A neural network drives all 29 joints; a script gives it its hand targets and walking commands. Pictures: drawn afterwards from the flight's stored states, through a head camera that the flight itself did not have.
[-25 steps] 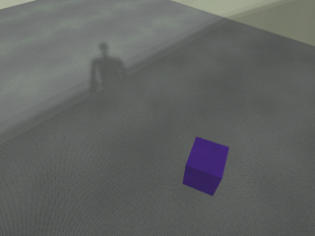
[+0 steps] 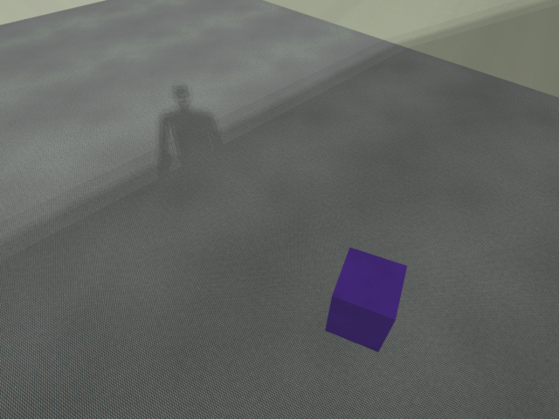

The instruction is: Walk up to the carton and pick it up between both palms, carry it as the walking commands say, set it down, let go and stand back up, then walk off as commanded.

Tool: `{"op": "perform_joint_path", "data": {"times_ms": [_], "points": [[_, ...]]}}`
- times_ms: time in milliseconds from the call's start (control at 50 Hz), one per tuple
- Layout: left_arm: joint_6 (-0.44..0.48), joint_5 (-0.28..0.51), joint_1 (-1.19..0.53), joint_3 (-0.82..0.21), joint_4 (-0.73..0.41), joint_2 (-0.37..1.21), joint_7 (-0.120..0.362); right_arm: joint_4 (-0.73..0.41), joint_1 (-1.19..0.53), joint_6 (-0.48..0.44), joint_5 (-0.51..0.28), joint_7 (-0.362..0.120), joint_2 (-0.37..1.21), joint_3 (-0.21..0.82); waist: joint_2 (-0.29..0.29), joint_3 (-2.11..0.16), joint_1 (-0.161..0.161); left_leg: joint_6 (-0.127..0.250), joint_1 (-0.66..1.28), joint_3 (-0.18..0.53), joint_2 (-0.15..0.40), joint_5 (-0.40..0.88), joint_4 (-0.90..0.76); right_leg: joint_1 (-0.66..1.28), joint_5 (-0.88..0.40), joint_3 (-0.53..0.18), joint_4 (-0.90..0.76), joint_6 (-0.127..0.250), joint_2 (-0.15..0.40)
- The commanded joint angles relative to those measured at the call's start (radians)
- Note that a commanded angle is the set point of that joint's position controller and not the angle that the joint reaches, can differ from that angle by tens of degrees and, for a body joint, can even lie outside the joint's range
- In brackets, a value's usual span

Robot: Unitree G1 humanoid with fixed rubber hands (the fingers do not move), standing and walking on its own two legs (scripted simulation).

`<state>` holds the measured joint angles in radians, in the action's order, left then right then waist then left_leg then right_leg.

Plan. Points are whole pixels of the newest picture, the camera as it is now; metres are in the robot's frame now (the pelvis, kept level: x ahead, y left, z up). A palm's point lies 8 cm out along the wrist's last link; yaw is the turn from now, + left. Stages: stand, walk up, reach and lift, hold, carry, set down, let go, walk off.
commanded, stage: stand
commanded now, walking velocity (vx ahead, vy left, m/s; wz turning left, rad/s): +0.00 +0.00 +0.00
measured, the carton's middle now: (364, 299) +0.65 -0.25 -0.65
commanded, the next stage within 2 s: none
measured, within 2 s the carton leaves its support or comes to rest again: neither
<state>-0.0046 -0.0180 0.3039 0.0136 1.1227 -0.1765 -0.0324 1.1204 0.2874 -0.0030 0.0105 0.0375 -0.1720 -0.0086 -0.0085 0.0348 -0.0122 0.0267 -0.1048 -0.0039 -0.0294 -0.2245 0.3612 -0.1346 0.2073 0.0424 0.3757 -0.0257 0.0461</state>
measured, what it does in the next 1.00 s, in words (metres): stands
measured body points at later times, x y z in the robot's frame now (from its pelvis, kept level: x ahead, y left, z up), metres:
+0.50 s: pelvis +0.00 +0.00 +0.00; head +0.01 +0.00 +0.45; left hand -0.02 +0.21 -0.16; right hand -0.02 -0.22 -0.16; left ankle -0.02 +0.10 -0.75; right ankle +0.00 -0.13 -0.75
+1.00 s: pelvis +0.00 -0.01 +0.00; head +0.01 -0.01 +0.45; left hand +0.00 +0.24 -0.16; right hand +0.00 -0.26 -0.15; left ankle -0.02 +0.10 -0.75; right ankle +0.00 -0.13 -0.75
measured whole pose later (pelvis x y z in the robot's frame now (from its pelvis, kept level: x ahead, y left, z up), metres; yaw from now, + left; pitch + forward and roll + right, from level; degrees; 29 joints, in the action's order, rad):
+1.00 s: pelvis +0.00 -0.01 +0.00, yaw -1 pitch -2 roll +0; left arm 0.02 -0.02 0.29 0.02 1.09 -0.21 -0.04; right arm 1.07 0.30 -0.02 0.02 0.04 -0.21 -0.01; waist 0.00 0.05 -0.01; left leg 0.01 -0.12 -0.01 -0.01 -0.26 0.41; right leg -0.16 0.23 0.03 0.42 -0.01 0.03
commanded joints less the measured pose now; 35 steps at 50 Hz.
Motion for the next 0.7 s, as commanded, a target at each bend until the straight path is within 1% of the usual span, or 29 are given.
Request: {"op": "perform_joint_path", "data": {"times_ms": [0,280,680], "points": [[0.005,0.001,0.059,0.010,-0.004,-0.075,-0.004,-0.008,0.054,-0.006,0.001,0.004,-0.086,-0.010,0.009,0.051,0.000,0.016,-0.070,0.103,0.112,0.090,-0.082,-0.013,-0.078,-0.063,-0.049,0.029,0.064],[0.006,0.003,0.080,0.004,0.019,-0.048,-0.011,0.013,0.097,-0.008,0.002,0.008,-0.056,0.000,0.009,0.053,0.003,0.015,-0.069,0.086,0.109,0.137,-0.056,-0.021,-0.096,-0.065,-0.040,0.032,0.061],[0.009,0.005,0.101,0.001,0.024,-0.031,-0.013,0.010,0.122,-0.010,0.002,0.010,-0.039,0.004,0.008,0.057,0.005,0.012,-0.069,0.075,0.110,0.138,-0.041,-0.029,-0.108,-0.070,-0.034,0.038,0.055]]}}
